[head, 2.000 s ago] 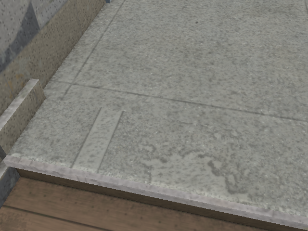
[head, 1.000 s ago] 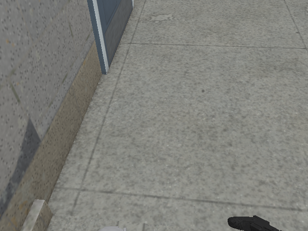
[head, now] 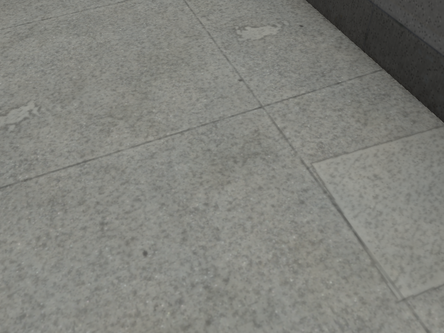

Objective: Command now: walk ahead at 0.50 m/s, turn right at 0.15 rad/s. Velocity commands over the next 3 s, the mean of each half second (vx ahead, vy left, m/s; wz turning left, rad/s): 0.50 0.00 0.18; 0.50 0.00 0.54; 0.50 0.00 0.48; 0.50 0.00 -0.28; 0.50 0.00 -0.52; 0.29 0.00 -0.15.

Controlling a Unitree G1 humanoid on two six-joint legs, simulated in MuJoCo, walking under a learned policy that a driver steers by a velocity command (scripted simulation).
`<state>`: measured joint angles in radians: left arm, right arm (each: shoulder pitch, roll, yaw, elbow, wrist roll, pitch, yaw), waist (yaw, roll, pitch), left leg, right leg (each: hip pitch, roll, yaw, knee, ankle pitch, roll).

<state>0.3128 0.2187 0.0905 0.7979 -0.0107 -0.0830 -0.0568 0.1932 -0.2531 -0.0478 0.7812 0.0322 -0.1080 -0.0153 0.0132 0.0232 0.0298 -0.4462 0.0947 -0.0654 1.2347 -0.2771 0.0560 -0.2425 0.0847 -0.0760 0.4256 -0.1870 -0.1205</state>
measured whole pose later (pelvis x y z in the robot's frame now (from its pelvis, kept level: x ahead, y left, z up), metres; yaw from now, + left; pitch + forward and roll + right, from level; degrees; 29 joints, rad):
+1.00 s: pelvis +0.60 +0.06 -0.01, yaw +25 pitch +3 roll -1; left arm 0.13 0.25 0.06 0.64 0.01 -0.12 0.00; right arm 0.33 -0.29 -0.06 0.70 0.03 -0.03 -0.01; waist -0.03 0.04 -0.02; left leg -0.37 -0.10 -0.16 1.12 -0.46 0.04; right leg -0.39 0.05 0.02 0.52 -0.18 -0.01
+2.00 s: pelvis +1.04 +0.38 -0.03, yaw +28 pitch +3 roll +1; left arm 0.11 0.27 0.05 0.66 -0.02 -0.06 -0.06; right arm 0.31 -0.29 -0.06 0.82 0.00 -0.04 -0.02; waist -0.04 -0.01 0.02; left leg -0.02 0.05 0.17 0.68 -0.51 -0.02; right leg -0.55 0.02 -0.05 0.62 -0.15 -0.10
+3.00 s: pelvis +1.48 +0.54 -0.01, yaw +9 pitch +2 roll +0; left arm 0.10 0.22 0.02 0.66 0.02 -0.03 -0.01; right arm 0.26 -0.29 -0.02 0.88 0.00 -0.03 0.00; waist -0.04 0.02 0.03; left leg -0.30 0.01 -0.03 0.90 -0.58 -0.05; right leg -0.40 0.03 0.00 0.48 -0.11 -0.04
